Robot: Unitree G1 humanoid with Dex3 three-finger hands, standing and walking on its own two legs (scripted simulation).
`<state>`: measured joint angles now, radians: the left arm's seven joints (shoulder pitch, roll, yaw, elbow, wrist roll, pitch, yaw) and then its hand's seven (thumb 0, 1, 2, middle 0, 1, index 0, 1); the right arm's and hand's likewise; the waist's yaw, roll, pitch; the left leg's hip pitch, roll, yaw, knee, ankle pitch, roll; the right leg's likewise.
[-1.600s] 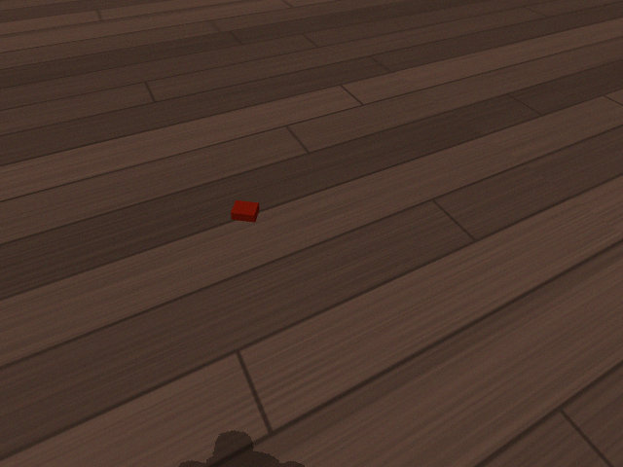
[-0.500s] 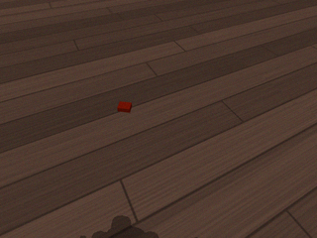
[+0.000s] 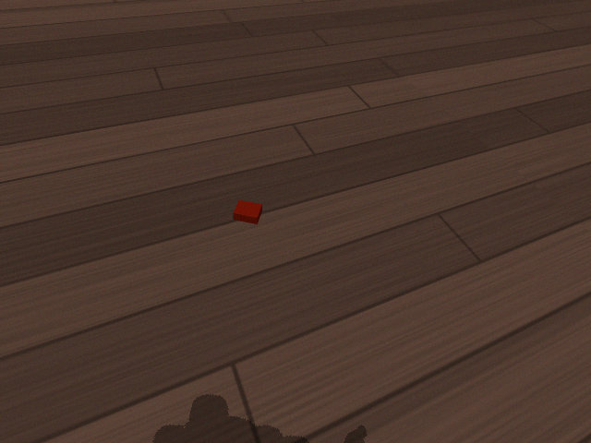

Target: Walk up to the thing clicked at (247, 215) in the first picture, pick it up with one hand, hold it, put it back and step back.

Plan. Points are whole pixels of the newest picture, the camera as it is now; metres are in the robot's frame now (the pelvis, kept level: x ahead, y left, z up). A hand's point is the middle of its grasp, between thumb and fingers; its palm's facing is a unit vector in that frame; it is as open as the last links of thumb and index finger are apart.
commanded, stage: walk up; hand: left
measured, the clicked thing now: (248, 212) +1.14 +0.18 -0.74
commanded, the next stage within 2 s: none
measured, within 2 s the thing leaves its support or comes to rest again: neither
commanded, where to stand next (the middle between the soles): +0.75 -0.06 m, yaw -1 degrees
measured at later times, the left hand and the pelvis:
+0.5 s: hand (158, 333) +0.30 +0.22 -0.11, palm faces +0.00 -0.92 -0.40, open 7.3 cm; pelvis +0.23 -0.05 +0.01, yaw -1 degrees
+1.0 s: hand (172, 250) +0.49 +0.25 -0.14, palm faces -0.08 -0.94 -0.33, open 7.3 cm; pelvis +0.43 -0.02 +0.01, yaw -2 degrees
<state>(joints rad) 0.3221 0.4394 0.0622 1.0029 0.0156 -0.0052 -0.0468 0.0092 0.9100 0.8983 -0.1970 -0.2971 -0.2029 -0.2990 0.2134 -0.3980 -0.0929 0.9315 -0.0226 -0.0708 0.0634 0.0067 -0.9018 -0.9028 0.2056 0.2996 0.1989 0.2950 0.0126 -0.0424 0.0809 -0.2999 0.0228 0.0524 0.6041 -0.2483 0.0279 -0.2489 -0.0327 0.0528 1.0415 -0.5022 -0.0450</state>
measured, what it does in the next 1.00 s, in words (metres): walks ahead: right foot, then left foot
